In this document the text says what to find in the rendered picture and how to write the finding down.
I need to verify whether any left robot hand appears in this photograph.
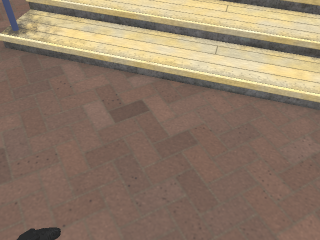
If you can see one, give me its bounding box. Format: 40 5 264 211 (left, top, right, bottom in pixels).
17 227 61 240

